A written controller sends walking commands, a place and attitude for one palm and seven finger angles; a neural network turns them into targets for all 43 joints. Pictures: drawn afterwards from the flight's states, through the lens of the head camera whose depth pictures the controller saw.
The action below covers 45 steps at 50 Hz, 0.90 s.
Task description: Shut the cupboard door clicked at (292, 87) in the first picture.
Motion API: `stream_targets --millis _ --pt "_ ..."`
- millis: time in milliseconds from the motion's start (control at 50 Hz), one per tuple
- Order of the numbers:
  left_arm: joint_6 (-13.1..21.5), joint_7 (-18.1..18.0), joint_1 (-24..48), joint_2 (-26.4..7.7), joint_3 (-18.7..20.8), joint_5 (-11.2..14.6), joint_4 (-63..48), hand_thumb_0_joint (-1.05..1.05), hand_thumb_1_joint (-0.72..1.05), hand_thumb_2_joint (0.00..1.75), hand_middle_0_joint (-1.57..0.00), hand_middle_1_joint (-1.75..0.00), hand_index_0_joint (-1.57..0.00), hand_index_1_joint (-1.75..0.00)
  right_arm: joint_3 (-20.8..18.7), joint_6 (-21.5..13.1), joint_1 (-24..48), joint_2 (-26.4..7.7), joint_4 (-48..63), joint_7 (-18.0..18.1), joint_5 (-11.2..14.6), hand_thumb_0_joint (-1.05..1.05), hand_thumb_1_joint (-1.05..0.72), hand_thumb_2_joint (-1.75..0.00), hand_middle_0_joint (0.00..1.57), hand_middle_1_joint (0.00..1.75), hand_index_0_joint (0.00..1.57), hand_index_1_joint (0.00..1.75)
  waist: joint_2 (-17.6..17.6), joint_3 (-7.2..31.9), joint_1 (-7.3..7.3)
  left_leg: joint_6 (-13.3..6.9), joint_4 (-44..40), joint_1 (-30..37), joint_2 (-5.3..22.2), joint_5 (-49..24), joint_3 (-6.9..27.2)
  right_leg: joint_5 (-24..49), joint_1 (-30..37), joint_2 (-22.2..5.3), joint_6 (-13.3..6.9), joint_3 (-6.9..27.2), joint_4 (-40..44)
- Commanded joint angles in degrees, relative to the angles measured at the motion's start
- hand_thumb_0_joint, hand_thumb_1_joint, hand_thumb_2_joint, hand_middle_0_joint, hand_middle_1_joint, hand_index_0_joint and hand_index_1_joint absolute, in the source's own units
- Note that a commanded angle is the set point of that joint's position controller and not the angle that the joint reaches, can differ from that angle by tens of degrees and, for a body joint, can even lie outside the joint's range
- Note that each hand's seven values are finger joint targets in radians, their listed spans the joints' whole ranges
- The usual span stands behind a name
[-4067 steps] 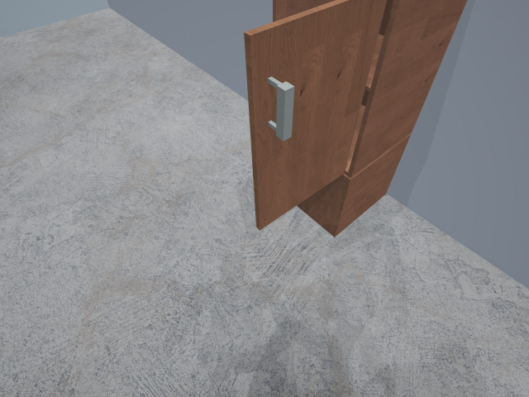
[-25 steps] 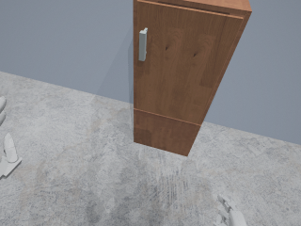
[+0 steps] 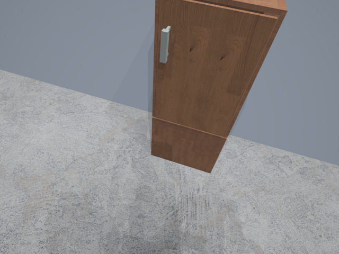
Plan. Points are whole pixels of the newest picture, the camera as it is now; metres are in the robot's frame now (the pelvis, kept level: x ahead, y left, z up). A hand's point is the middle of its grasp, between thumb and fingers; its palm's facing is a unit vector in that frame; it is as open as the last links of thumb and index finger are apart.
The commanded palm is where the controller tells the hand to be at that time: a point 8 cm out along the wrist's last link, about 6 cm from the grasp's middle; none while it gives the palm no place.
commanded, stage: let the arm hang, fingers relaxed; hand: left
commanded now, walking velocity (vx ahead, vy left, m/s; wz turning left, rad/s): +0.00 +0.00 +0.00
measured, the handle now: (166, 44) +0.81 +0.06 +0.10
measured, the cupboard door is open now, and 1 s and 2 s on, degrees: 0 0 0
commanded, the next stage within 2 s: look to check the result in 0.74 s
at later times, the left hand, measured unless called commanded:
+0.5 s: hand out of the picture -0.04 +0.16 -0.17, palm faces +0.04 -0.98 -0.17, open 7.4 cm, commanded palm none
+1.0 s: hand out of the picture -0.02 +0.15 -0.17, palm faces +0.03 -0.99 -0.17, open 7.4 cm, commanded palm none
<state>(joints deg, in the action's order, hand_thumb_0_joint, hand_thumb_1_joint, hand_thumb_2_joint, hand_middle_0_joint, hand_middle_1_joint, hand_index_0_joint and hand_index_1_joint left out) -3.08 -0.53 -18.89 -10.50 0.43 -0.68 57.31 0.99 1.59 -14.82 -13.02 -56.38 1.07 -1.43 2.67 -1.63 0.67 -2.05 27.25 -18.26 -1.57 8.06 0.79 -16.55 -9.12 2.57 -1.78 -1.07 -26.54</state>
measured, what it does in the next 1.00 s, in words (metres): stands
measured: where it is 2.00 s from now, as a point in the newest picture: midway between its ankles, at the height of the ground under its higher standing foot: outside the picture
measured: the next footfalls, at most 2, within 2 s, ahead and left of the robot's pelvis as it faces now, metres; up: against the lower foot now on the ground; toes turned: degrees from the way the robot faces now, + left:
none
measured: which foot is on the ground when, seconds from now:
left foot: down 0.00-1.00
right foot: down 0.00-1.00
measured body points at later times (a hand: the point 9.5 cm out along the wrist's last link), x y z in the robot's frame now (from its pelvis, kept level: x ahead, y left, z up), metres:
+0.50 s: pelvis +0.00 +0.00 +0.00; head -0.01 -0.01 +0.45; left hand -0.04 +0.21 -0.16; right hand -0.03 -0.20 -0.16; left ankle +0.07 +0.09 -0.74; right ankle -0.02 -0.10 -0.74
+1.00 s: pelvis +0.02 -0.01 +0.01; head +0.03 -0.01 +0.45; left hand -0.02 +0.20 -0.16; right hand -0.01 -0.23 -0.16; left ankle +0.07 +0.09 -0.74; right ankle -0.02 -0.10 -0.74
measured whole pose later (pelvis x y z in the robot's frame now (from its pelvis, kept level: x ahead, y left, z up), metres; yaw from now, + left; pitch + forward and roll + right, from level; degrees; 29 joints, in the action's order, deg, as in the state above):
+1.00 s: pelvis +0.02 -0.01 +0.01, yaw -1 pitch -1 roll +0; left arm -0.1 -1.8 -19.3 -7.2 0.6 -0.3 66.5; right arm 0.5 0.8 -17.8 -7.5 -64.3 2.6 -0.8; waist -0.3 -2.2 0.5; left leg -1.1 23.3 -14.4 -0.9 7.6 0.3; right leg -15.7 -5.5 3.1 -2.7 -0.2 -22.5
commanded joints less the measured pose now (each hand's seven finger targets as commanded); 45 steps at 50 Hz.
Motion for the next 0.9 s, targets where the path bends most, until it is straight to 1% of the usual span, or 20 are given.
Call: stream_targets --millis 0,20,40,60,120,140,160,300,340,420,460,500,540,580,640,660,720,760,820,880 --pt "3.2 -0.4 -2.1 -7.0 1.2 0.2 1.7 0.0 0.9 0.9 -0.2 -0.3 -0.2 -0.3 -1.5 -1.3 -0.7 -4.4 0.1 0.8 0.3 0.0 -0.9 -0.9 0.2 0.3 0.2 0.3 -10.7 0.6 -0.11 0.1 -7.7 4.9 5.5 6.5 7.4 -1.9 -3.4 -7.3 -2.4 8.2 9.3" --pt "3.3 -0.4 -2.7 -6.6 1.1 0.3 2.9 0.0 0.9 0.9 -0.2 -0.3 -0.2 -0.3 -1.6 -1.3 -1.5 -4.1 -0.9 0.9 0.4 0.0 -0.9 -0.9 0.2 0.3 0.2 0.3 -10.5 0.3 -0.04 0.0 -8.0 5.3 5.6 6.7 7.5 -1.9 -3.7 -7.1 -2.4 8.1 9.6" --pt "3.3 -0.5 -3.1 -6.4 1.1 0.2 3.8 0.0 0.9 0.9 -0.2 -0.3 -0.2 -0.3 -1.7 -1.2 -2.2 -4.4 -1.3 1.1 0.6 0.0 -0.9 -0.9 0.2 0.3 0.2 0.3 -8.0 -0.4 -0.05 -0.1 -7.9 5.9 5.9 6.2 7.7 -1.9 -4.1 -6.8 -2.2 7.5 9.9" --pt "3.3 -0.6 -3.6 -5.5 0.8 0.3 4.9 0.0 0.9 0.9 -0.2 -0.3 -0.2 -0.3 -1.7 -1.1 -3.0 -3.9 -2.2 1.2 0.6 0.0 -0.9 -0.9 0.2 0.3 0.2 0.3 -6.9 -0.6 0.09 -0.2 -8.2 6.1 6.1 7.0 7.6 -2.4 -4.4 -6.9 -2.2 7.3 10.1" --pt "3.2 -0.9 -5.1 -4.0 0.5 0.3 7.1 0.0 0.9 0.9 -0.2 -0.3 -0.2 -0.3 -1.8 -0.9 -5.0 -2.9 -3.9 1.5 0.6 0.0 -0.9 -0.9 0.2 0.3 0.2 0.3 -4.9 -2.2 0.21 -0.3 -8.7 6.0 6.2 7.8 7.6 -3.4 -5.3 -6.6 -2.1 7.2 10.4" --pt "3.3 -0.9 -5.7 -4.4 0.5 0.2 7.4 0.0 0.9 0.9 -0.2 -0.3 -0.2 -0.3 -1.9 -1.0 -5.4 -3.2 -4.2 1.5 0.8 0.0 -0.9 -0.9 0.2 0.3 0.2 0.3 -4.1 -2.5 0.01 -0.4 -8.6 6.3 6.3 6.5 7.4 -2.6 -5.3 -6.5 -2.1 7.1 10.4" --pt "3.3 -1.1 -6.1 -3.6 0.5 0.3 8.0 0.0 0.9 0.9 -0.2 -0.3 -0.2 -0.3 -1.9 -1.0 -5.8 -2.4 -4.6 1.5 0.7 0.0 -0.9 -0.9 0.2 0.3 0.2 0.3 -3.1 -2.3 0.12 -0.5 -8.8 6.3 6.3 6.6 7.5 -3.0 -5.3 -6.6 -2.1 7.2 10.4" --pt "3.2 -1.6 -7.9 -1.8 0.5 0.1 9.1 0.0 0.9 0.9 -0.2 -0.3 -0.2 -0.3 -1.8 -0.8 -7.9 -0.4 -6.6 1.5 0.5 0.0 -0.9 -0.9 0.2 0.3 0.2 0.3 -1.1 -4.9 -0.04 -0.7 -9.6 5.1 6.2 8.4 7.1 -5.3 -7.4 -6.2 -1.8 7.2 9.9" --pt "3.2 -1.8 -8.2 -2.0 0.6 0.1 8.9 0.0 0.9 0.9 -0.2 -0.3 -0.2 -0.3 -1.9 -0.8 -8.1 -0.3 -6.5 1.4 0.6 0.0 -0.9 -0.9 0.2 0.3 0.2 0.3 -1.9 -4.8 -0.18 -0.7 -9.7 5.2 6.2 8.2 7.1 -4.7 -7.3 -6.0 -1.7 7.0 9.4" --pt "3.1 -1.8 -7.8 -1.3 0.7 -0.1 8.6 0.0 0.9 0.9 -0.2 -0.3 -0.2 -0.3 -1.9 -0.8 -8.1 0.8 -6.8 1.4 0.4 0.0 -0.9 -0.9 0.2 0.3 0.2 0.3 -2.8 -7.0 -0.24 -0.6 -10.6 3.2 6.0 10.3 7.4 -5.5 -8.2 -5.9 -1.6 6.9 9.0" --pt "3.1 -1.9 -7.4 -1.6 0.9 -0.1 8.2 0.0 0.9 0.9 -0.2 -0.3 -0.2 -0.3 -1.9 -0.9 -8.2 1.0 -6.6 1.3 0.4 0.0 -0.9 -0.9 0.2 0.3 0.2 0.3 -2.2 -6.2 -0.25 -0.7 -10.3 3.1 6.0 9.9 7.3 -5.1 -7.6 -6.0 -1.6 6.9 8.9" --pt "3.1 -1.8 -7.1 -1.3 0.9 -0.1 7.9 0.0 0.9 0.9 -0.2 -0.3 -0.2 -0.3 -1.9 -0.9 -8.2 1.2 -6.5 1.4 0.3 0.0 -0.9 -0.9 0.2 0.3 0.2 0.3 -3.3 -6.7 -0.22 -0.6 -10.4 3.0 5.9 10.1 7.3 -5.0 -8.2 -5.9 -1.6 6.8 8.7" --pt "3.2 -1.8 -7.0 -1.6 1.0 -0.1 7.6 0.0 0.9 0.9 -0.2 -0.3 -0.2 -0.3 -2.0 -1.0 -8.0 1.0 -6.2 1.3 0.5 0.0 -0.9 -0.9 0.2 0.3 0.2 0.3 -2.7 -6.5 -0.31 -0.6 -9.8 3.4 5.8 8.8 6.9 -4.5 -8.1 -6.1 -1.6 6.8 9.1" --pt "3.3 -1.7 -6.2 -1.4 1.0 -0.1 7.4 0.0 0.9 0.9 -0.2 -0.3 -0.2 -0.3 -1.9 -1.1 -8.0 1.3 -6.4 1.3 0.3 0.0 -0.9 -0.9 0.2 0.3 0.2 0.3 -3.5 -6.0 -0.08 -0.4 -9.5 3.7 5.7 8.0 6.7 -4.0 -7.8 -6.3 -1.7 6.9 9.1" --pt "3.4 -1.7 -6.1 -1.6 1.1 0.0 7.3 0.0 0.9 0.9 -0.2 -0.3 -0.2 -0.3 -1.9 -1.2 -7.7 1.0 -6.1 1.4 0.5 0.0 -0.9 -0.9 0.2 0.3 0.2 0.3 -3.2 -4.8 -0.2 -0.4 -8.8 5.1 5.8 5.6 6.4 -2.5 -7.2 -6.3 -1.8 6.9 9.2" --pt "3.5 -1.7 -5.5 -1.5 1.1 0.0 7.4 0.0 0.9 0.9 -0.2 -0.3 -0.2 -0.3 -1.8 -1.3 -7.7 1.3 -6.2 1.4 0.4 0.0 -0.9 -0.9 0.2 0.3 0.2 0.3 -3.5 -5.1 -0.04 -0.4 -8.8 4.8 5.7 5.3 6.4 -2.1 -6.9 -6.5 -1.7 7.0 9.3" --pt "3.6 -1.6 -5.2 -1.5 1.0 0.1 7.4 0.0 0.9 0.9 -0.2 -0.3 -0.2 -0.3 -1.7 -1.4 -7.5 1.1 -6.2 1.5 0.4 0.0 -0.9 -0.9 0.2 0.3 0.2 0.3 -4.3 -4.1 0.05 -0.2 -8.2 6.0 5.7 3.2 5.9 -0.6 -6.1 -6.7 -1.8 7.1 9.6" --pt "3.6 -1.7 -4.9 -1.8 0.9 0.2 7.5 0.0 0.9 0.9 -0.2 -0.3 -0.2 -0.3 -1.6 -1.4 -7.4 0.9 -6.2 1.5 0.5 0.0 -0.9 -0.9 0.2 0.3 0.2 0.3 -3.7 -4.1 0.06 -0.2 -8.0 6.3 6.0 1.7 5.9 0.3 -5.6 -6.7 -1.7 6.8 9.7" --pt "3.7 -1.7 -4.9 -1.6 0.8 0.3 7.8 0.0 0.9 0.9 -0.2 -0.3 -0.2 -0.3 -1.5 -1.4 -7.1 0.7 -6.3 1.6 0.6 0.0 -0.9 -0.9 0.2 0.3 0.2 0.3 -3.9 -4.0 0.1 -0.2 -7.8 7.1 6.0 0.6 5.7 0.9 -5.4 -6.8 -1.7 7.1 10.0" --pt "3.8 -1.7 -4.9 -1.6 0.7 0.3 8.0 0.0 0.9 0.9 -0.2 -0.3 -0.2 -0.3 -1.4 -1.5 -6.9 0.5 -6.4 1.7 0.6 0.0 -0.9 -0.9 0.2 0.3 0.2 0.3 -2.9 -3.3 0.05 -0.3 -7.2 8.0 6.2 -1.4 5.5 2.6 -4.5 -6.9 -1.6 7.0 10.3"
